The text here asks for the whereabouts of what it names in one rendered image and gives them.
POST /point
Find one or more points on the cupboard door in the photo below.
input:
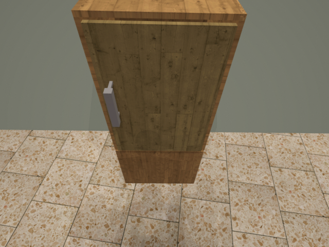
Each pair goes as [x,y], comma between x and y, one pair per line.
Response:
[166,77]

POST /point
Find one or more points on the handle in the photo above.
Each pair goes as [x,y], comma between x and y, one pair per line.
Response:
[111,105]

